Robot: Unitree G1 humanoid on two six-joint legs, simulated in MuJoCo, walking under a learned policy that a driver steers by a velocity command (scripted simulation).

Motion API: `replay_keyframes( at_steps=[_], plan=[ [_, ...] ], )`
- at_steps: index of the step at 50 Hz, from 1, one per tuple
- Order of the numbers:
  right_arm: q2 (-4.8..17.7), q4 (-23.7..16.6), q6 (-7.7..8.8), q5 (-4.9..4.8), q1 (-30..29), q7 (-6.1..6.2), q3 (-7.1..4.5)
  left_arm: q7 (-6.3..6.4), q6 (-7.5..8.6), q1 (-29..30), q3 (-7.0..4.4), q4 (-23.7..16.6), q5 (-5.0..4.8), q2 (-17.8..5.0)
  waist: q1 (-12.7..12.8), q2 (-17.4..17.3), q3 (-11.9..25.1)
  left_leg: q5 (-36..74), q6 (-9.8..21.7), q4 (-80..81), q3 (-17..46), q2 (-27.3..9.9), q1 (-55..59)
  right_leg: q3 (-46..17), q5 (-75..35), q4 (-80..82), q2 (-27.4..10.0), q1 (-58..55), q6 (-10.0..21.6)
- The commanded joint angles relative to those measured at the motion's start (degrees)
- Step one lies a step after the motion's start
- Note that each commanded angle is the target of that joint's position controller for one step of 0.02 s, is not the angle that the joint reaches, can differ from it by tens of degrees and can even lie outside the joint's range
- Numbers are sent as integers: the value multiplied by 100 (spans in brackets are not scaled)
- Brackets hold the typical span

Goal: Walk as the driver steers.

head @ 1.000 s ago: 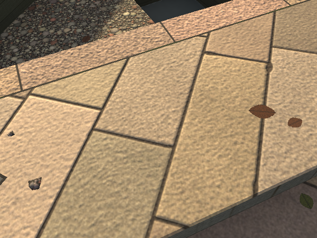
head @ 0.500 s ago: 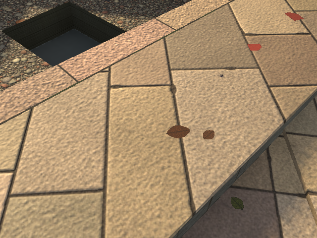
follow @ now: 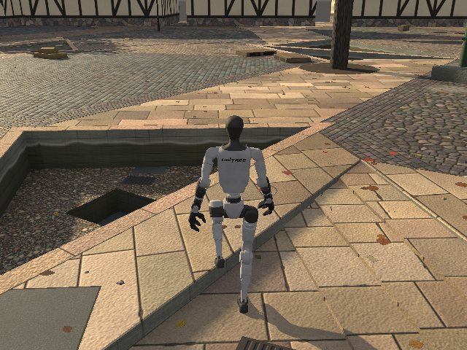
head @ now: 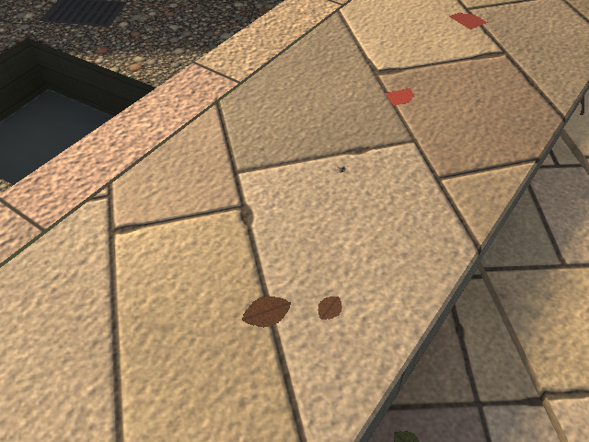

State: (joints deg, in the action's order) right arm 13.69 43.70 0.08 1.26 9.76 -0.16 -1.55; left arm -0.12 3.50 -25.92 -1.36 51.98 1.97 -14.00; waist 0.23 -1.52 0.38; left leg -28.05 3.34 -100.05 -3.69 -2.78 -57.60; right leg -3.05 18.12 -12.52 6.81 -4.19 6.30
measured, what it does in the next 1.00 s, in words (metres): climbs, turning left: left foot 0.13 m higher, then right foot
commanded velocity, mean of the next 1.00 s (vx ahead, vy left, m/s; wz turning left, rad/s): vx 0.50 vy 0.00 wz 0.48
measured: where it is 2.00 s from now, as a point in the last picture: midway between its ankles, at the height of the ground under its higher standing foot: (178, 275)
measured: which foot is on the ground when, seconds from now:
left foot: up 0.00-0.16, down 0.18-0.68, up 0.70-1.00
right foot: down 0.00-0.20, up 0.22-0.64, down 0.66-1.00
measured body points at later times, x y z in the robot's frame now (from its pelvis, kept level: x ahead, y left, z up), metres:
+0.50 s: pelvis +0.36 +0.07 +0.11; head +0.37 +0.08 +0.56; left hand +0.52 +0.32 +0.04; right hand +0.40 -0.16 -0.03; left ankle +0.28 +0.08 -0.60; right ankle +0.54 -0.07 -0.49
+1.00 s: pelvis +0.68 +0.18 +0.13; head +0.67 +0.19 +0.58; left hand +0.52 +0.36 -0.01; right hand +0.97 +0.12 +0.04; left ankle +0.74 +0.39 -0.55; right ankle +0.66 +0.02 -0.60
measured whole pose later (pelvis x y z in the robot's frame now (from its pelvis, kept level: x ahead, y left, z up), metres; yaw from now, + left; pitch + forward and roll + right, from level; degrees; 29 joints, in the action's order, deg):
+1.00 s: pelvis +0.68 +0.18 +0.13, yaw +34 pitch +4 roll -3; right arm 13.6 46.6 4.7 2.8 4.2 -6.5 -0.9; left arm 0.3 7.7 -25.1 -0.6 54.0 3.4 -11.0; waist 5.6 -2.0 4.3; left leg -3.1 1.7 -45.8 0.1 -6.4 -42.7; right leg 12.8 15.2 -12.2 -0.7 -0.1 -1.2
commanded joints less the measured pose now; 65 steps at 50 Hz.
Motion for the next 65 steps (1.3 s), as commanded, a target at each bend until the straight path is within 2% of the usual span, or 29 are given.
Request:
replay_keyframes(
  at_steps=[1,6,9,10,11,12,16,19,20,22,24,28,31,33,34,35,36,37,40,45,53,54,55,56,57,58,60,62,65],
  plan=[
    [-42,-1059,88,-45,-1351,48,160,117,101,-567,-61,224,74,-618,56,340,-996,-642,362,-780,437,166,-2375,-523,-2645,296,-2014,-421,540],
    [-210,-1343,80,107,-1283,-125,494,255,48,-170,104,268,-287,-621,-369,-187,-258,397,609,2293,-1056,399,1177,936,-6958,908,-1651,916,167],
    [150,-549,-23,29,715,-75,276,243,52,-262,-132,173,-236,-1354,-1062,1000,1041,37,803,3273,-1082,1218,3761,769,-12004,-2170,-2175,574,149],
    [600,-209,-6,96,1599,-83,46,231,60,-46,-225,-41,-285,-1524,-1518,984,1535,216,1295,3969,475,877,4928,824,-10844,-4215,-1865,1157,-11],
    [1508,157,17,11,2011,-60,-266,18,120,-26,-155,-451,-312,-934,-1314,-1199,2021,1722,2523,5947,4432,-959,6368,697,-2574,-7467,-128,3275,-545],
    [1420,96,-56,-140,1514,67,-334,-152,234,479,-220,-582,59,-1065,-983,-484,2367,1901,2232,7254,6313,-882,6138,-223,-738,-8396,42,3634,-442],
    [331,485,187,24,431,144,-136,-69,54,945,44,-1211,52,-140,179,980,-385,1547,1402,7368,4031,-518,2943,-292,-226,-7934,-750,4445,-273],
    [407,597,433,29,465,81,-140,103,-200,1167,136,-1528,41,41,372,335,-403,2389,1445,7717,2739,-95,2588,40,166,-7617,-838,4652,-402],
    [-427,874,663,519,889,-122,168,-211,-60,1603,378,-1641,463,146,24,-243,785,973,1230,7441,2434,387,3398,-784,-768,-7837,-762,5410,-29],
    [-123,945,698,596,1135,-278,67,-240,129,1811,363,-1653,504,22,6,35,296,884,1112,7612,1969,631,3587,-391,-1164,-6993,-654,5943,97],
    [228,854,730,543,1045,-463,23,-198,172,2500,306,-1814,211,-229,-126,109,58,1295,1163,8106,1934,513,3170,59,-1561,-5785,-823,5375,-151],
    [297,838,949,111,1865,-430,48,-240,11,3850,326,-2248,308,-47,-333,-124,-75,3744,658,8349,1827,496,3447,743,-1656,-3450,-550,3622,-887],
    [1123,709,935,34,1763,-551,-238,-186,-84,2932,128,-1957,60,-417,253,-324,-245,6206,190,7634,2081,300,3579,851,-1758,-2239,-117,1705,-1069],
    [1319,369,916,147,884,-653,-315,16,33,-528,-156,-873,-64,-915,1466,110,874,7385,-839,5506,2238,398,3295,56,-2681,-1930,-954,-848,-198],
    [266,292,973,45,1311,-601,-87,-1,230,-1746,-148,-452,157,-991,1280,1546,2154,2564,-717,2909,1851,1133,2654,-736,-5457,-2846,-2131,-2447,1034],
    [-177,405,991,189,2552,-613,24,-156,300,-1746,-136,-542,248,-1013,750,1868,3367,-738,-751,971,1693,1402,1016,-3491,-5058,-2130,-3609,-3779,2544],
    [272,305,886,149,1603,-661,-143,-10,305,-728,-235,-589,333,-1017,782,714,1174,159,-453,211,1491,1024,-218,-3772,-2719,-1122,-3392,-1984,1959],
    [347,309,778,206,1024,-558,-112,-6,276,566,-117,-717,76,-515,558,339,436,967,-79,437,1356,445,-37,-2539,-826,-586,-3109,-114,1361],
    [34,249,577,518,716,-388,2,103,294,1619,256,-792,-89,560,-141,429,417,1063,14,2148,1100,-324,1441,-1097,-1156,437,-2429,1561,892],
    [-82,166,565,173,-16,-651,95,164,541,1177,-20,-518,147,-228,17,305,210,2240,-304,4423,378,-518,1947,872,-2063,701,-1886,1925,524],
    [338,-64,529,151,-973,-495,-53,57,460,353,-220,-56,137,-786,98,533,-207,2560,146,6485,316,-42,2102,1376,-3793,-33,-2492,21,319],
    [419,-262,455,-480,-1121,-361,-153,122,149,375,-426,65,-476,-1317,-119,566,-531,2073,228,6380,-361,473,2589,1717,-5052,-871,-2173,410,-179],
    [582,-73,471,-466,-262,-311,-243,169,7,175,-374,50,-504,-1127,-478,535,-81,2495,403,6635,-375,724,3841,1769,-5650,-1991,-2010,873,-373],
    [1103,79,443,-357,624,-197,-450,207,18,102,-340,-72,-367,-978,-792,289,369,4374,612,6687,422,290,5341,1776,-4503,-3247,-1718,1958,-737],
    [1758,161,384,-159,1131,-67,-560,196,125,-191,-134,-381,-55,-257,-500,-1234,1289,7052,1528,6509,2682,-1412,7332,1753,924,-5826,-783,3884,-1242],
    [1543,108,343,-146,1330,-61,-471,145,258,-428,-74,-273,-266,-248,-543,-1082,2822,7340,2227,7116,3982,-2133,7831,306,2033,-7182,-554,4043,-1281],
    [811,99,309,-197,741,-8,-331,184,305,490,-126,-492,-456,-384,-506,-482,1793,6927,1661,7112,2484,-1556,6665,42,1417,-7024,-1123,4602,-1046],
    [403,3,353,-176,-27,18,-199,351,167,811,-242,-585,-319,-535,-92,-118,1090,6200,1363,7530,1856,-1195,4977,-56,966,-6258,-1411,4022,-958],
    [486,39,409,-6,-343,17,-229,437,-52,562,-247,-565,-312,-309,287,-82,939,6103,1337,7866,1340,-1014,3878,-6,572,-5040,-1353,3105,-945]
  ],
)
